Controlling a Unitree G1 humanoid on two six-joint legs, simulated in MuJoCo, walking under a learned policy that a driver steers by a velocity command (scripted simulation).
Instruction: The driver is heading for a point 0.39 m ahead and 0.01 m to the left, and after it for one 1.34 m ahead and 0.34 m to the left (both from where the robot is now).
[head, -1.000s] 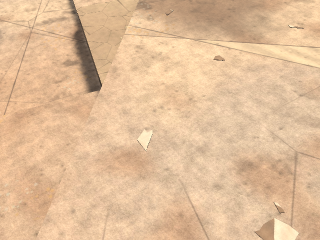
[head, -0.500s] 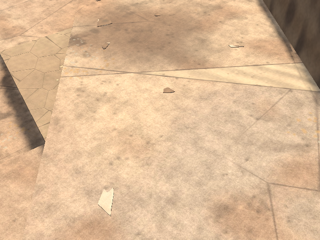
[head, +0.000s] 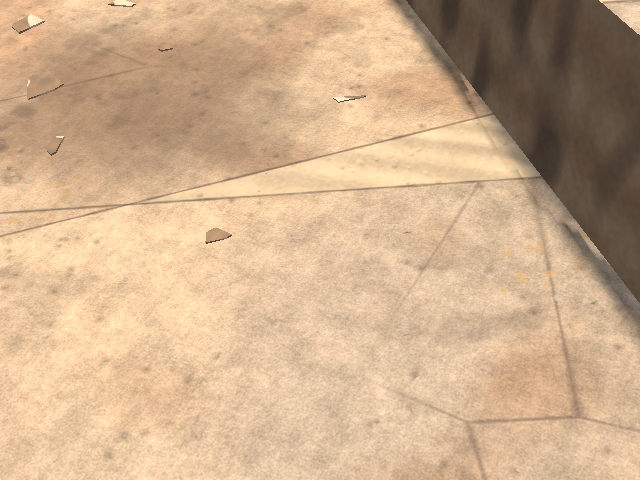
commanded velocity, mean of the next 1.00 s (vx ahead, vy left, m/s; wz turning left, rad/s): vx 0.50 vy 0.00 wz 0.18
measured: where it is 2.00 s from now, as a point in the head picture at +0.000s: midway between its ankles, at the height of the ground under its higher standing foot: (240, 245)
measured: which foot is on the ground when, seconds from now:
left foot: up 0.00-0.24, down 0.26-0.74, up 0.76-1.00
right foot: down 0.00-0.28, up 0.30-0.72, down 0.74-1.00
